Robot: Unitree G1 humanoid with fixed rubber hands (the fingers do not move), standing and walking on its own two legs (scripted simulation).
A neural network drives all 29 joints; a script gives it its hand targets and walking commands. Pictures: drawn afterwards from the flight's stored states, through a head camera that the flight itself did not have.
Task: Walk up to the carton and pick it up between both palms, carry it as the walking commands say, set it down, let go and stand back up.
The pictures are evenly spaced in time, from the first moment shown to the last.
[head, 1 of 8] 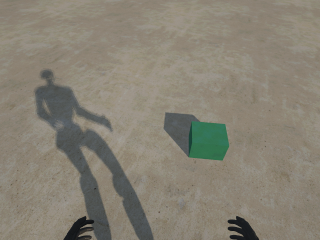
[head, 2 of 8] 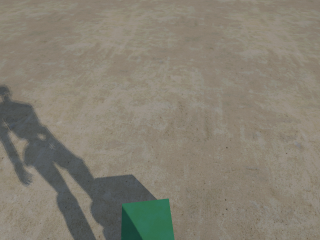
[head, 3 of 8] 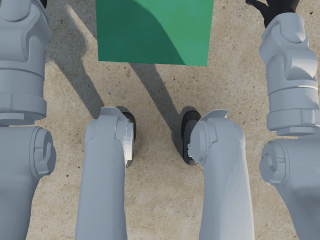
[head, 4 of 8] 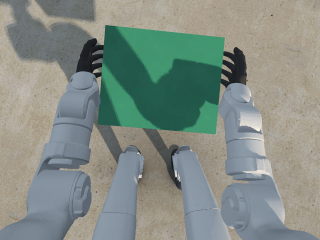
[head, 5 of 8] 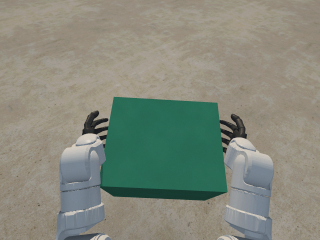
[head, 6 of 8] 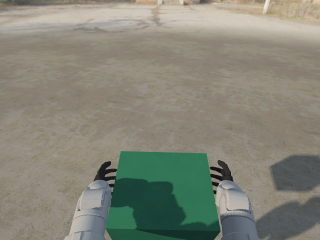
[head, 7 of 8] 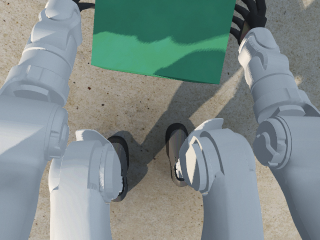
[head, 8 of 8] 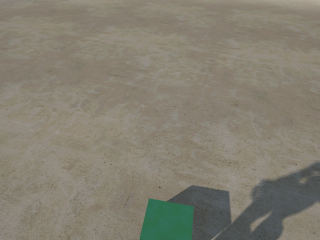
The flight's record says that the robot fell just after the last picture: no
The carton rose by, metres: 0.73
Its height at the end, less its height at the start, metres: +0.00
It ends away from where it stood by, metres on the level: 0.58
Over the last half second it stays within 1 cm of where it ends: yes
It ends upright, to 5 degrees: yes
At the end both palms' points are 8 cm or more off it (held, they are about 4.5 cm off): yes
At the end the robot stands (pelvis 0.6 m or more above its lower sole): yes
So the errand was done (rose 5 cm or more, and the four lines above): yes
